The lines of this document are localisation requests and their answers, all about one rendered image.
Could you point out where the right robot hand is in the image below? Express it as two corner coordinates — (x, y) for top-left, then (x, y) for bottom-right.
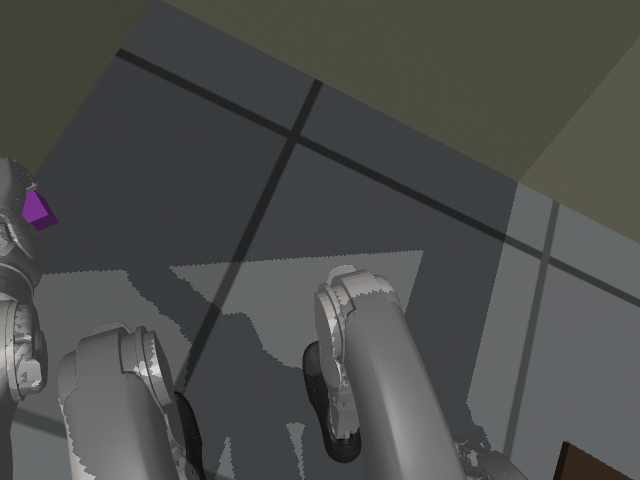
(451, 433), (528, 480)

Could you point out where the left robot foot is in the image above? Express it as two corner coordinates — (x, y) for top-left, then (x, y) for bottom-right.
(174, 392), (206, 480)

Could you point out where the left robot arm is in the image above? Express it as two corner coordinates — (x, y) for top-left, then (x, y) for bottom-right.
(0, 209), (48, 480)

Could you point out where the right robot foot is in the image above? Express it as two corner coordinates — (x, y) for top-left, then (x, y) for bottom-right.
(302, 341), (361, 463)

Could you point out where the left robot hand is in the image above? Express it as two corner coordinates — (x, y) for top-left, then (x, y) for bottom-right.
(0, 156), (43, 242)

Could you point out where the small box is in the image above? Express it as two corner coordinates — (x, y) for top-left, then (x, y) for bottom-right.
(22, 189), (58, 231)

